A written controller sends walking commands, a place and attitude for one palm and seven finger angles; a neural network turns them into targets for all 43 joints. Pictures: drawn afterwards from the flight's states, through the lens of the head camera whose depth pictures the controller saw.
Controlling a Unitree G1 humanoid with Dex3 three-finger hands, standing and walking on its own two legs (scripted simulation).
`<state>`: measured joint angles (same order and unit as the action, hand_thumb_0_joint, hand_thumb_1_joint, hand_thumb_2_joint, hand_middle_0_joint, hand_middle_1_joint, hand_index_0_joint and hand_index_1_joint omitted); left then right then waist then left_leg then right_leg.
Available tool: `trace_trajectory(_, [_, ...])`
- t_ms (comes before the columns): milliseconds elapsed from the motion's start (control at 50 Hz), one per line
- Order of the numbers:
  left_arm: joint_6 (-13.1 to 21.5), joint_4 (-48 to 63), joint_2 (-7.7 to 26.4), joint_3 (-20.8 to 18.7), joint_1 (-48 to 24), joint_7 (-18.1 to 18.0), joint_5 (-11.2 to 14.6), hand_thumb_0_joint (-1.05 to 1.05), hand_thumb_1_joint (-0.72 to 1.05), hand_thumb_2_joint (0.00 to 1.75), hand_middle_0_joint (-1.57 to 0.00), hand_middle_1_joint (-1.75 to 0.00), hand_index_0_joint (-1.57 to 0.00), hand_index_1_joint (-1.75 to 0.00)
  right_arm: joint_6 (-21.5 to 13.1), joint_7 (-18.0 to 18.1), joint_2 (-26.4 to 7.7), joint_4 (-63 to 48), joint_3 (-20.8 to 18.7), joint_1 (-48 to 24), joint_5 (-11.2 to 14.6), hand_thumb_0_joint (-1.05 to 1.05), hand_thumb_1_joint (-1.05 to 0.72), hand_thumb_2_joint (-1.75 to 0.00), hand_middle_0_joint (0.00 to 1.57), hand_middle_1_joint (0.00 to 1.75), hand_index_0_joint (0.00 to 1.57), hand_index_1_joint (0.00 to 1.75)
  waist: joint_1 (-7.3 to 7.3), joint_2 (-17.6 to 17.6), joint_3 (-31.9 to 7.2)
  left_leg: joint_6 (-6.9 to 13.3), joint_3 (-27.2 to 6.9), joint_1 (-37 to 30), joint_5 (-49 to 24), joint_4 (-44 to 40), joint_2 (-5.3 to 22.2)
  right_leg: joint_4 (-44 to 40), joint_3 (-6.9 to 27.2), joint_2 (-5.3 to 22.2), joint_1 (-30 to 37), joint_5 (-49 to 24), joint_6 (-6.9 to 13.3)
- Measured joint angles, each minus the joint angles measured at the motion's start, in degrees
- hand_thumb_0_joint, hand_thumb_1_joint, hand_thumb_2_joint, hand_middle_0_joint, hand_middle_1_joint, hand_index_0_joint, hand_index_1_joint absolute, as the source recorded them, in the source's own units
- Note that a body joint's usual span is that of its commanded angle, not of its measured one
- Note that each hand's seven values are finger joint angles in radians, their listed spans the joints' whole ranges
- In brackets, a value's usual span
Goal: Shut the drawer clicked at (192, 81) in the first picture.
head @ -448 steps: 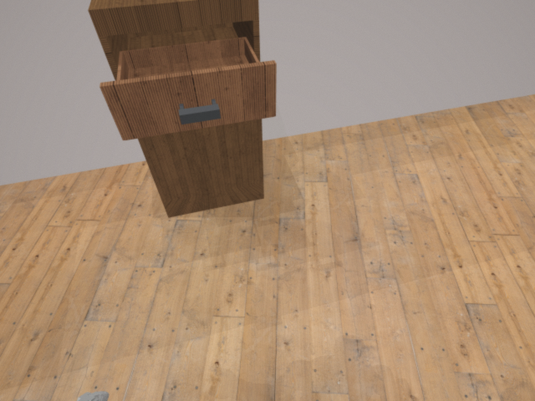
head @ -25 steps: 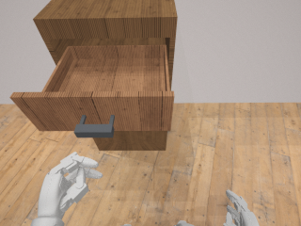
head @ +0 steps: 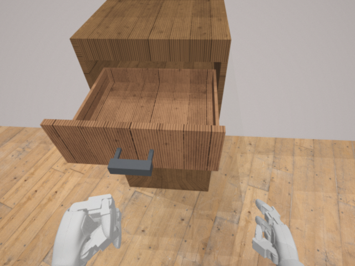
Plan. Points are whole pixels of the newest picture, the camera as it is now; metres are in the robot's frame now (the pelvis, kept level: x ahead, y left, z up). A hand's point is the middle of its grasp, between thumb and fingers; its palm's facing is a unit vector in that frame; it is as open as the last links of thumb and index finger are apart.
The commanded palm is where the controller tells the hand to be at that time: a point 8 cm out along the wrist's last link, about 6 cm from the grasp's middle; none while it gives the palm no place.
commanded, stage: raise the hand and make a fist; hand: left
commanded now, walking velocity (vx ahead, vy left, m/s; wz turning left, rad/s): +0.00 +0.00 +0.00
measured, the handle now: (132, 159) +0.35 +0.15 +0.04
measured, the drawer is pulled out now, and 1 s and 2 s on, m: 0.29 0.29 0.29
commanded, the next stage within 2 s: bring the fist close to the handle in 0.58 s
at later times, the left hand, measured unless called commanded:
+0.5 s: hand (117, 226) +0.16 +0.11 +0.14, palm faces +0.03 -1.00 -0.04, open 3.3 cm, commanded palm +0.13 +0.16 +0.14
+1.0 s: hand (126, 216) +0.19 +0.11 +0.11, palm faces +0.02 -1.00 -0.03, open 3.3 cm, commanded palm +0.16 +0.17 +0.11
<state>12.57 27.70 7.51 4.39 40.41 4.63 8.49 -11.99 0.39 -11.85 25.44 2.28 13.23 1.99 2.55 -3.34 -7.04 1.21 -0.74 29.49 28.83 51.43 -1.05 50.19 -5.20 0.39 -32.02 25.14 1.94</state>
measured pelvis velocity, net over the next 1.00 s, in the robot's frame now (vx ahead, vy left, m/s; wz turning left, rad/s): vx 0.00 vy -0.01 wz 0.00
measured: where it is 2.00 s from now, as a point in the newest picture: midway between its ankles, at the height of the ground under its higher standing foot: outside the picture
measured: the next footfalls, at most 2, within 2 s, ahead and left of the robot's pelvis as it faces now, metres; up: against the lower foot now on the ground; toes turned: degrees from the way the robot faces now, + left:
none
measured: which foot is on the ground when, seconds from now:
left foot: down 0.00-1.00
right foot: down 0.00-1.00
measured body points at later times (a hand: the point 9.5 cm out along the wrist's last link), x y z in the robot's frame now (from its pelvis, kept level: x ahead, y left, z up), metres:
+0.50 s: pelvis +0.00 +0.00 +0.01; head -0.01 -0.03 +0.46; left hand +0.16 +0.17 +0.14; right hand +0.18 -0.22 -0.05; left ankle -0.03 +0.11 -0.69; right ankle +0.00 -0.10 -0.69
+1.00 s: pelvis +0.00 -0.01 +0.01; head +0.01 -0.03 +0.45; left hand +0.18 +0.16 +0.11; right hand +0.18 -0.23 -0.06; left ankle -0.03 +0.11 -0.69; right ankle +0.00 -0.10 -0.69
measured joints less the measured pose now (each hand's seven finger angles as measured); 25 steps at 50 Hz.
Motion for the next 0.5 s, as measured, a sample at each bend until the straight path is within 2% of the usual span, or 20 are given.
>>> trace_trajectory(220, [-4.25,6.38,0.30,1.11,1.26,-1.70,-0.48,0.02,0.90,0.90,-1.39,-1.59,-1.39,-1.59,-0.21,-0.16,-0.81,0.94,0.42,2.54,0.46,0.01,-0.91,-0.90,0.20,0.30,0.20,0.30,-0.47,-0.44,0.44,0.19,0.19,-2.85,-0.64,-1.70,-0.06,-1.72,0.22,0.00,2.82,-0.69,-0.22])
trace_trajectory(340, [-5.62,6.02,0.00,1.40,0.78,-2.35,-0.70,0.02,0.90,0.90,-1.40,-1.59,-1.40,-1.60,-0.47,0.08,-1.50,1.32,0.04,3.13,0.58,0.01,-0.91,-0.90,0.20,0.30,0.20,0.30,-1.02,-0.46,0.72,0.12,0.43,-3.58,-1.12,-2.49,-0.04,-2.24,0.46,-0.05,3.35,-1.10,-0.16])
trace_trajectory(500, [-5.24,4.46,0.61,0.77,-0.36,-3.25,-0.61,0.02,0.90,0.90,-1.40,-1.60,-1.40,-1.60,-1.48,0.23,-1.97,1.52,-0.14,3.38,0.41,0.01,-0.91,-0.90,0.20,0.30,0.20,0.30,-1.10,-0.41,0.76,-0.19,0.31,-3.67,-1.38,-2.79,0.22,-2.46,0.34,-0.30,3.40,-1.29,0.18])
